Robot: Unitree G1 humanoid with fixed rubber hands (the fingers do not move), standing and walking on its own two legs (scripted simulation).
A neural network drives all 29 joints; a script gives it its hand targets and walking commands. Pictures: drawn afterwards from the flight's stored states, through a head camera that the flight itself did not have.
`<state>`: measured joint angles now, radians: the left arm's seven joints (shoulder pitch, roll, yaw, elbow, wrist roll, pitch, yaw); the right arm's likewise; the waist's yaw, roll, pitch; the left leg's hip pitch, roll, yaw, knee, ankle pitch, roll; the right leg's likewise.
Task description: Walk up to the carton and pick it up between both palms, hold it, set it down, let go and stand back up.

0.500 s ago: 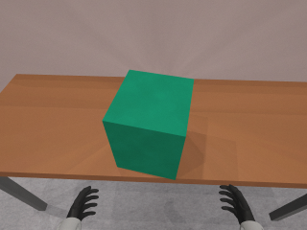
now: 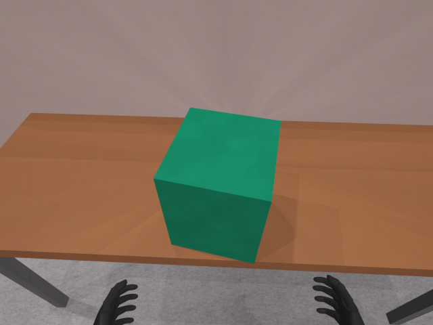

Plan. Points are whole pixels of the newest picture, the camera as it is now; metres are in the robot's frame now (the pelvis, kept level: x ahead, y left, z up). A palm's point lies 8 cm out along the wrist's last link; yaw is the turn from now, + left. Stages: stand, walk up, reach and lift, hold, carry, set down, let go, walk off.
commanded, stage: let go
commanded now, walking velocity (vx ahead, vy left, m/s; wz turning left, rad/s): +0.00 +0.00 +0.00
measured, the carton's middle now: (222, 186) +0.40 +0.01 +0.01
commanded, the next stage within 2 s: stand in 0.22 s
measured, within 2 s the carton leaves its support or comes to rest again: neither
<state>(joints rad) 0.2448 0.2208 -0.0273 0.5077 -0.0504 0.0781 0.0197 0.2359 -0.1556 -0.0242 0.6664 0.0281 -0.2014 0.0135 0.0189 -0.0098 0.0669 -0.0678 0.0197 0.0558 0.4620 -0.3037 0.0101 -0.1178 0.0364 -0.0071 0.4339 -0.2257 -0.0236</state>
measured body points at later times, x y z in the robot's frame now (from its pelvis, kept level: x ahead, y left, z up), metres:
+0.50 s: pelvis +0.00 +0.02 -0.02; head +0.00 +0.00 +0.43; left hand +0.10 +0.25 -0.14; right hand +0.06 -0.25 -0.16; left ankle -0.03 +0.11 -0.74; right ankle +0.01 -0.11 -0.74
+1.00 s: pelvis -0.01 +0.03 -0.01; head -0.01 +0.02 +0.44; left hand +0.10 +0.23 -0.15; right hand -0.06 -0.21 -0.17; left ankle -0.03 +0.10 -0.74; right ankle +0.01 -0.11 -0.74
